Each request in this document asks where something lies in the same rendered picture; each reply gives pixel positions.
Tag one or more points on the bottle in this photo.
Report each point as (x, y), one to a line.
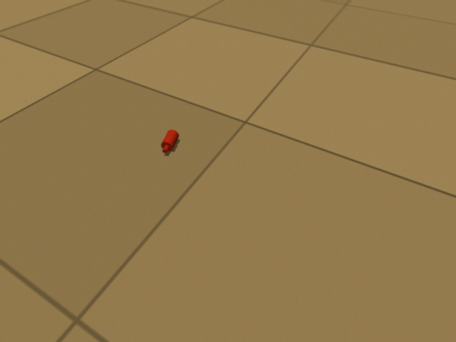
(169, 142)

